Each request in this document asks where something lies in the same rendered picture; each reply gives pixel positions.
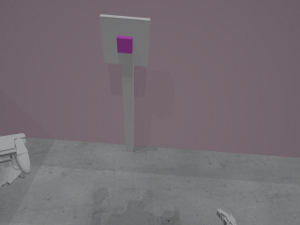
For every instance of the panel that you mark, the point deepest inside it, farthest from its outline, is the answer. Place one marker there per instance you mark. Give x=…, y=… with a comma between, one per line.
x=112, y=26

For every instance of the button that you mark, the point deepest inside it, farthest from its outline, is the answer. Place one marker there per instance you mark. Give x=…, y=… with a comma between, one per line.
x=124, y=44

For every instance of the robot left hand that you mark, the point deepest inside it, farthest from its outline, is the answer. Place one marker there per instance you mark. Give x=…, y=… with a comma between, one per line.
x=16, y=156

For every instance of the robot right hand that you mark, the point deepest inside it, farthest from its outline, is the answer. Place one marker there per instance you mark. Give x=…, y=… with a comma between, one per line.
x=227, y=219

